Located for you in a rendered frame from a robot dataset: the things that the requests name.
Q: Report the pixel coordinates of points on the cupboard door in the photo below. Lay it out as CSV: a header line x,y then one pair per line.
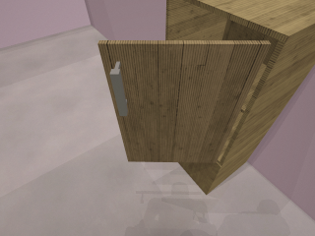
x,y
183,96

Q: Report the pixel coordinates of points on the handle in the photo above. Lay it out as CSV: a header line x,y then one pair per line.
x,y
117,84

